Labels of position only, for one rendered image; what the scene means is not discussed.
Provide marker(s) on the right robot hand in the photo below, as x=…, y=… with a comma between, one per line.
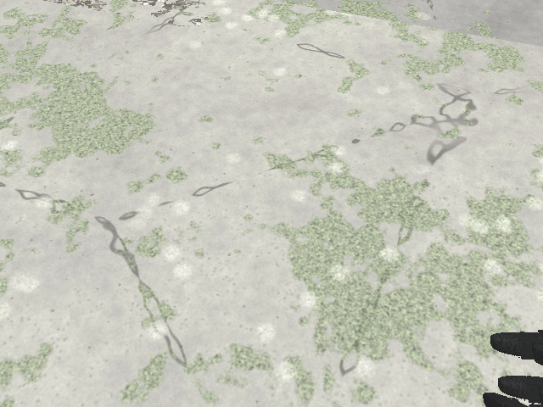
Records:
x=528, y=345

